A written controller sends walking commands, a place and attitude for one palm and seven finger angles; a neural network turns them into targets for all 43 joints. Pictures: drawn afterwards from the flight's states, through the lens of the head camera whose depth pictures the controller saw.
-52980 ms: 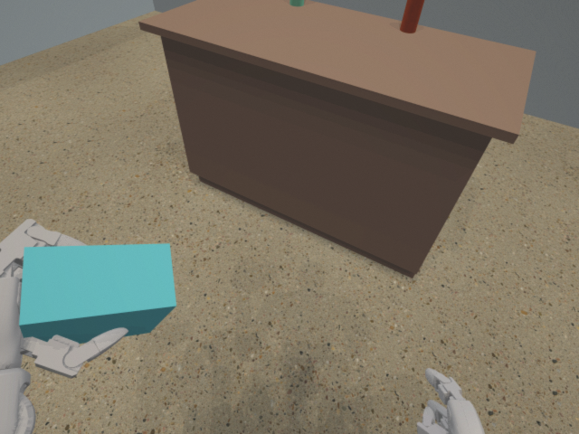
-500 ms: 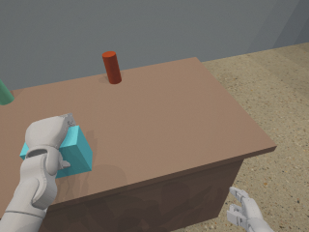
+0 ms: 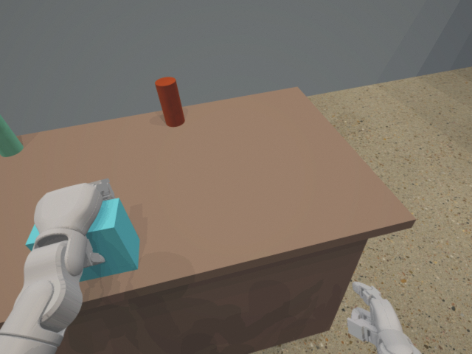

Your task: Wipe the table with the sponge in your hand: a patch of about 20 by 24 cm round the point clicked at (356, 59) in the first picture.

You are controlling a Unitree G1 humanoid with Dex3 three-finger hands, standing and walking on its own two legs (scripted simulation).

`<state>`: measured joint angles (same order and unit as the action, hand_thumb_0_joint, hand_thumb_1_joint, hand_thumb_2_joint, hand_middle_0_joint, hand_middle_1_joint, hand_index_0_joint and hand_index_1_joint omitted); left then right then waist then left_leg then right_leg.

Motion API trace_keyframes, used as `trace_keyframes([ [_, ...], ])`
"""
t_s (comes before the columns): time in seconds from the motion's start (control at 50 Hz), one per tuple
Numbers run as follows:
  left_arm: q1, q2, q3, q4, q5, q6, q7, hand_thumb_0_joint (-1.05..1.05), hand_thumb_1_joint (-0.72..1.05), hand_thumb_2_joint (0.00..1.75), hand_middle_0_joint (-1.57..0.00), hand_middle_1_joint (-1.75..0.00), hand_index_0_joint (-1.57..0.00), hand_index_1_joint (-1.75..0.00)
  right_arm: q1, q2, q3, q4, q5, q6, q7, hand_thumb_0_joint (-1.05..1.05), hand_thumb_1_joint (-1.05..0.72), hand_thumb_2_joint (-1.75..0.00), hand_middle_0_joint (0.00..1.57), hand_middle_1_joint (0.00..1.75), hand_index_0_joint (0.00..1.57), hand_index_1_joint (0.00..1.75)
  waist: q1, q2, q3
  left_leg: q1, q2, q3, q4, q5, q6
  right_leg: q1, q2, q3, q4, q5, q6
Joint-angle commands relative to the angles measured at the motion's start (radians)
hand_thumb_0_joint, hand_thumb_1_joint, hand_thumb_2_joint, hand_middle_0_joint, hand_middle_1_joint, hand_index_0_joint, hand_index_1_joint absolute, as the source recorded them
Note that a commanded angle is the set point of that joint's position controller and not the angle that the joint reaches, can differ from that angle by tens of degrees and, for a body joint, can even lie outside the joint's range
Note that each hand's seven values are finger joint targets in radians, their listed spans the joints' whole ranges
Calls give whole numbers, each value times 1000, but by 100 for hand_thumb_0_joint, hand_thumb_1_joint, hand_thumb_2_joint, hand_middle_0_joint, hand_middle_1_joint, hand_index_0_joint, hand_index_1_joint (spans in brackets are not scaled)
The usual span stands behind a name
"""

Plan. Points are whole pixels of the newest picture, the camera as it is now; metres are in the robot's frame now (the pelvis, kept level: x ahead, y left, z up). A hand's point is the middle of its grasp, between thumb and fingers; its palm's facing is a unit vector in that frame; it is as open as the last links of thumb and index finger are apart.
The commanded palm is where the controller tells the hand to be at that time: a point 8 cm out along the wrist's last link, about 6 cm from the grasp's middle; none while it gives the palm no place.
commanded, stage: lift the sponge slowly off the table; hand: left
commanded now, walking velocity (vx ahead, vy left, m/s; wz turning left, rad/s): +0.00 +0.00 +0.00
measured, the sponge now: (95, 249) +0.25 +0.30 +0.06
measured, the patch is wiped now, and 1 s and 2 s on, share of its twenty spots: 0.95 0.95 0.95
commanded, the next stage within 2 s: bring the sponge back beside the body in 1.82 s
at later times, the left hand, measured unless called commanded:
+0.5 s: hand (84, 217) +0.26 +0.29 +0.14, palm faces +0.07 -0.06 -1.00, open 10.7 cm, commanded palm +0.23 +0.29 +0.21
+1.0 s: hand (83, 201) +0.26 +0.28 +0.17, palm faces +0.12 -0.07 -0.99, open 10.7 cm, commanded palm +0.23 +0.28 +0.24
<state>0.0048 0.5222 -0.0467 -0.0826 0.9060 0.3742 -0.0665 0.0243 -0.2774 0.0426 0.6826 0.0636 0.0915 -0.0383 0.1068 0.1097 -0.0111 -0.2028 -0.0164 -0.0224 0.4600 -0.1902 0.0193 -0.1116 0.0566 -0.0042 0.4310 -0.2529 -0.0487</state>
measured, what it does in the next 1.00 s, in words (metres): stands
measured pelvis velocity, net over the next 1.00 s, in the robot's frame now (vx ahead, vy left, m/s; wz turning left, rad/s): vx -0.01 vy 0.00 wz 0.01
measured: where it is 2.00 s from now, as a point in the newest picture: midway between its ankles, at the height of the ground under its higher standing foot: outside the picture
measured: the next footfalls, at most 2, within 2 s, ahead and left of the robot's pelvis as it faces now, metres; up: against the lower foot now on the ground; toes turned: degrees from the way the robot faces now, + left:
none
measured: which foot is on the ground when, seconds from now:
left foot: down 0.00-1.00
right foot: down 0.00-1.00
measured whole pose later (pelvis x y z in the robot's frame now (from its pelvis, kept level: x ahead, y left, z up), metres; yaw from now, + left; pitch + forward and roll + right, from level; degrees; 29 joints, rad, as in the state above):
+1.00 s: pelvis -0.01 +0.00 +0.00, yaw +0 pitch -5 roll +0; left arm -0.16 0.55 -0.09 -0.12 0.87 0.44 -0.15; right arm 0.00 -0.28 0.06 0.68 0.07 0.07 -0.05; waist 0.13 0.13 -0.01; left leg -0.18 -0.03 -0.03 0.41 -0.15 0.02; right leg -0.09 0.05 -0.01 0.40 -0.23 -0.05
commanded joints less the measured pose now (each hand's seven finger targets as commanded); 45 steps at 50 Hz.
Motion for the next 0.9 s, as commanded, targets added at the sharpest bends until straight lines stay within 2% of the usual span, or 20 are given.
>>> trace_keyframes([
  [0.0,-244,267,164,-170,10,-25,23,0,10,130,-120,-160,-120,-160,-221,-98,-33,-172,-6,-65,-15,0,-90,-90,20,30,20,30,9,-34,-175,107,-25,-52,-49,113,36,-18,1,109,-97,140,-37],
  [0.06,-251,250,155,-160,0,-43,22,0,10,130,-120,-160,-120,-160,-215,-95,-35,-168,-8,-71,-17,0,-90,-90,20,30,20,30,7,-52,-181,107,-29,-43,-36,134,37,-9,-7,97,-96,178,-30],
  [0.1,-263,323,214,-168,0,-49,22,0,10,130,-120,-160,-120,-160,-216,-104,-35,-167,-10,-73,-22,0,-90,-90,20,30,20,30,12,-28,-178,110,-31,-48,-39,125,36,-9,-6,126,-103,163,-36],
  [0.16,-278,281,180,-142,-8,-57,20,0,10,130,-120,-160,-120,-160,-213,-97,-34,-166,-8,-78,-22,0,-90,-90,20,30,20,30,8,-36,-160,101,-32,-43,-35,137,35,-13,-12,105,-103,182,-31],
  [0.2,-319,334,215,-180,-3,-62,21,0,10,130,-120,-160,-120,-160,-219,-102,-33,-168,-8,-81,-24,0,-90,-90,20,30,20,30,10,5,-175,115,-34,-50,-44,138,34,-8,-6,118,-105,169,-37],
  [0.22,-346,294,178,-166,-6,-63,21,0,10,130,-120,-160,-120,-160,-214,-93,-32,-169,-6,-86,-27,0,-90,-90,20,30,20,30,3,-2,-168,112,-33,-44,-41,136,35,-13,-11,100,-104,166,-35],
  [0.3,-372,341,217,-199,-13,-84,18,0,10,130,-120,-160,-120,-160,-221,-98,-34,-170,-6,-93,-31,0,-90,-90,20,30,20,30,5,4,-195,133,-33,-51,-46,136,34,-2,-8,125,-115,166,-40],
  [0.34,-365,302,187,-165,-16,-87,20,0,10,130,-120,-160,-120,-160,-209,-93,-36,-160,-7,-99,-34,0,-90,-90,20,30,20,30,-1,-33,-177,134,-31,-45,-44,138,34,-16,-10,103,-119,164,-32],
  [0.4,-399,331,205,-212,-15,-89,19,0,10,130,-120,-160,-120,-160,-222,-96,-35,-171,-5,-102,-33,0,-90,-90,20,30,20,30,7,8,-202,147,-30,-57,-60,142,32,1,-5,118,-119,162,-42],
  [0.46,-404,271,156,-177,-13,-74,22,0,10,130,-120,-160,-120,-160,-215,-94,-36,-158,-5,-101,-29,0,-90,-90,20,30,20,30,3,-14,-187,140,-25,-53,-72,141,28,-7,-6,87,-121,155,-37],
  [0.5,-451,302,171,-177,-7,-56,18,0,10,130,-120,-160,-120,-160,-229,-98,-33,-163,0,-100,-30,0,-90,-90,20,30,20,30,2,1,-177,133,-23,-59,-90,112,25,-10,-2,104,-126,119,-42],
  [0.6,-470,292,158,-184,5,-12,13,0,10,130,-120,-160,-120,-160,-249,-94,-28,-171,2,-92,-19,0,-90,-90,20,30,20,30,20,4,-206,125,-21,-63,-109,116,22,16,-1,97,-113,121,-47],
  [0.62,-493,264,130,-179,10,-6,12,0,10,130,-120,-160,-120,-160,-249,-88,-26,-170,2,-93,-17,0,-90,-90,20,30,20,30,18,-8,-213,119,-22,-59,-106,120,21,19,-4,82,-107,123,-44],
  [0.66,-438,259,135,-190,2,5,7,0,10,130,-120,-160,-120,-160,-251,-90,-27,-172,-2,-88,-10,0,-90,-90,20,30,20,30,28,-30,-227,123,-21,-59,-101,152,23,34,-6,79,-103,161,-43],
  [0.7,-431,329,194,-216,7,18,2,0,10,130,-120,-160,-120,-160,-257,-98,-27,-175,-1,-81,-7,0,-90,-90,20,30,20,30,36,-14,-246,121,-21,-66,-106,158,23,52,-2,100,-94,171,-47],
  [0.72,-445,270,144,-222,5,25,-3,0,10,130,-120,-160,-120,-160,-265,-84,-21,-183,1,-81,-5,0,-90,-90,20,30,20,30,34,-17,-237,112,-22,-57,-102,166,22,48,-7,78,-88,175,-43],
  [0.76,-419,288,162,-200,-3,37,-8,0,10,130,-120,-160,-120,-160,-261,-90,-22,-174,0,-71,-2,0,-90,-90,20,30,20,30,30,-41,-204,105,-20,-58,-101,150,22,24,-5,79,-101,157,-40],
  [0.8,-471,290,152,-252,-1,43,-18,0,10,130,-120,-160,-120,-160,-272,-88,-18,-189,7,-73,-4,0,-90,-90,20,30,20,30,25,-8,-208,118,-16,-65,-113,127,22,13,0,92,-103,128,-45],
  [0.82,-478,250,115,-246,-6,47,-21,0,10,130,-120,-160,-120,-160,-277,-80,-15,-192,7,-77,-6,0,-90,-90,20,30,20,30,24,-14,-199,115,-18,-60,-103,128,24,3,-5,82,-102,128,-43],
  [0.88,-484,273,125,-221,-4,52,-29,0,10,130,-120,-160,-120,-160,-264,-88,-19,-176,5,-74,-12,0,-90,-90,20,30,20,30,18,-40,-195,124,-18,-63,-102,121,26,-7,-4,85,-113,123,-40],
])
